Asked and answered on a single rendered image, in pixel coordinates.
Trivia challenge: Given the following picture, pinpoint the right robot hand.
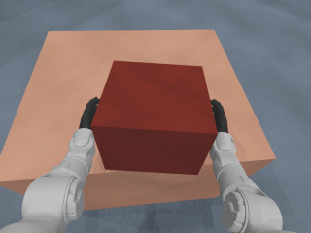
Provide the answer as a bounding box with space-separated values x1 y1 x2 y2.
210 99 228 133

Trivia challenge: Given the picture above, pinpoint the left robot hand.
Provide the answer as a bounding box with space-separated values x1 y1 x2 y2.
79 97 100 130

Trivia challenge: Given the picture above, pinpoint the left robot forearm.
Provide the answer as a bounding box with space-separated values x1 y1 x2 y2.
21 128 96 217

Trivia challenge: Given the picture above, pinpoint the carton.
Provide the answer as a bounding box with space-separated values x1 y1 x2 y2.
90 60 218 175

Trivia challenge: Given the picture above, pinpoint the robot left upper arm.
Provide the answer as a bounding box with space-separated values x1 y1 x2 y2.
0 176 85 233

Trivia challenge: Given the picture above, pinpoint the pedestal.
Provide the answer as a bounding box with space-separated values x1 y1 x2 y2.
0 29 276 211

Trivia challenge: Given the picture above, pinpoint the right robot forearm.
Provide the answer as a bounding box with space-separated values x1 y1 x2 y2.
209 132 283 229

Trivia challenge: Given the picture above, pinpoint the robot right upper arm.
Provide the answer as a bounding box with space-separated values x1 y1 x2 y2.
221 190 296 233

